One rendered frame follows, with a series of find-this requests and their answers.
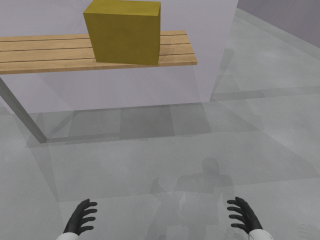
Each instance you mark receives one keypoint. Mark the carton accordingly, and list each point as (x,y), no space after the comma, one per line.
(124,31)

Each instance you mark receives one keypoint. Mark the robot left hand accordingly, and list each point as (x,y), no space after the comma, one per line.
(76,220)

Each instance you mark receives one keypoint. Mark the robot right hand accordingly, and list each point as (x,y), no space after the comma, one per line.
(248,217)

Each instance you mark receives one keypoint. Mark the robot right forearm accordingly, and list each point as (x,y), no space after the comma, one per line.
(259,234)

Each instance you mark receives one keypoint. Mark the table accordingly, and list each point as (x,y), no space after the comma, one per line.
(73,52)

